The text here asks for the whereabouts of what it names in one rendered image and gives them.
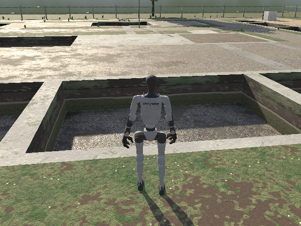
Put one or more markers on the right robot upper arm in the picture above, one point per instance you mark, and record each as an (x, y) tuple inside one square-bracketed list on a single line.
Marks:
[(167, 106)]

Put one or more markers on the right robot forearm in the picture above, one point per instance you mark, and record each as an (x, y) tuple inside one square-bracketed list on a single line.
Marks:
[(171, 126)]

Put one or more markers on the humanoid robot torso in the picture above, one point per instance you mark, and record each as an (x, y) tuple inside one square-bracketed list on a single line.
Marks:
[(150, 114)]

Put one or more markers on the left robot forearm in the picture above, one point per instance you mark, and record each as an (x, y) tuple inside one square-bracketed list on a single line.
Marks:
[(128, 127)]

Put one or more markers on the left robot upper arm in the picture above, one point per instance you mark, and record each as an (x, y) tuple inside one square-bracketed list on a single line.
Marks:
[(133, 108)]

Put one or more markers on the robot right hand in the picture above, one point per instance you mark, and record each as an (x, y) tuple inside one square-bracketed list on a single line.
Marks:
[(172, 136)]

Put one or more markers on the robot right foot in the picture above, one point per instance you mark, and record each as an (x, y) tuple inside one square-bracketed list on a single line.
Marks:
[(161, 191)]

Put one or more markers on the robot left hand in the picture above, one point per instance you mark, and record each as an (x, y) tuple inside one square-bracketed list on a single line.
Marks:
[(125, 142)]

